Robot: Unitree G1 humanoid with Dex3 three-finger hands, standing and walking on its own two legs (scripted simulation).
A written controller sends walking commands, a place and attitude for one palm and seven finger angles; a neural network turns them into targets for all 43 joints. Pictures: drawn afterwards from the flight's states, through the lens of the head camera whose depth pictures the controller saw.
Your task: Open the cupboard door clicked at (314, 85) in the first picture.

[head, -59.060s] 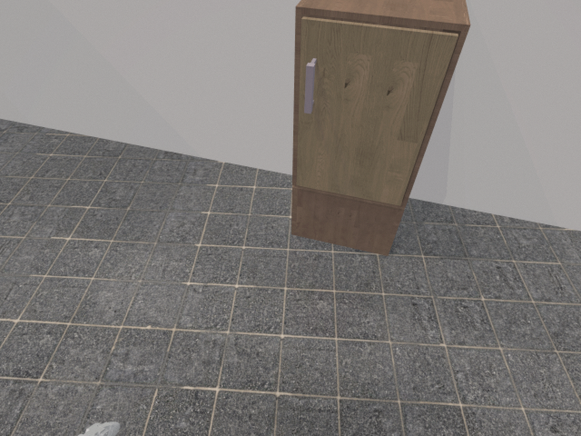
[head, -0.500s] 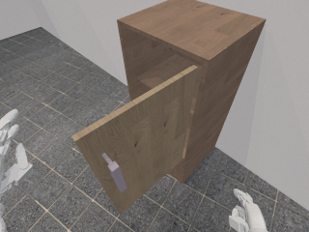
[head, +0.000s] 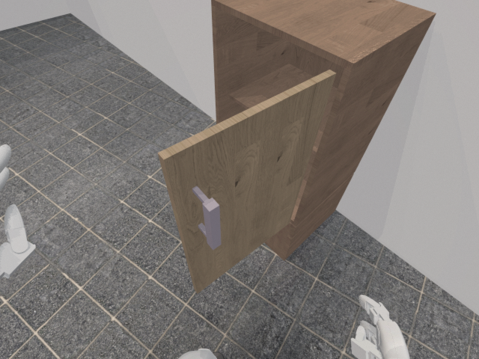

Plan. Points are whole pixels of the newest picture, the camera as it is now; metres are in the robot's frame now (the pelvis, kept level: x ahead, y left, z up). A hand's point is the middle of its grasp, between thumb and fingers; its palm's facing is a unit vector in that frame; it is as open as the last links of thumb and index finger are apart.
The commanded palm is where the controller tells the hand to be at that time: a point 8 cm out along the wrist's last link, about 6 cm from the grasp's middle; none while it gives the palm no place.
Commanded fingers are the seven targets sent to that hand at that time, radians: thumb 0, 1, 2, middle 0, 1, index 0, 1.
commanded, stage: step back with the hand held close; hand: left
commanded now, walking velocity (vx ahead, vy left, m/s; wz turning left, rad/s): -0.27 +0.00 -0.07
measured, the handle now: (206, 218) +0.36 +0.09 -0.01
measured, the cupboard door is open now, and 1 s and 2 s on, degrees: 86 86 86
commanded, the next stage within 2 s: stop stepping back and stand still in 0.40 s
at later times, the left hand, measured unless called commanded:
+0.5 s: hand out of the picture +0.13 +0.24 +0.18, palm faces +0.34 -0.85 -0.41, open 7.4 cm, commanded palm +0.07 +0.29 +0.19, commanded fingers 0.00 0.90 0.90 -0.20 -0.30 -0.20 -0.30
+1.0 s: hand out of the picture +0.04 +0.19 +0.17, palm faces +0.25 -0.85 -0.46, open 7.4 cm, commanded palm +0.00 +0.25 +0.19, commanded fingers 0.00 0.90 0.90 -0.20 -0.30 -0.20 -0.30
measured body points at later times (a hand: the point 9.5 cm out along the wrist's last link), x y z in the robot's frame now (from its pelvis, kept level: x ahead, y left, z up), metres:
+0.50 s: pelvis -0.09 +0.00 +0.01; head -0.06 +0.03 +0.45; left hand +0.11 +0.28 +0.21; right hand +0.09 -0.21 -0.06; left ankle +0.06 +0.09 -0.73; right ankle -0.23 -0.11 -0.70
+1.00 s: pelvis -0.17 -0.03 +0.01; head -0.18 -0.02 +0.46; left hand +0.02 +0.23 +0.20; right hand -0.08 -0.30 -0.08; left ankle -0.14 +0.09 -0.68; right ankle -0.20 -0.11 -0.73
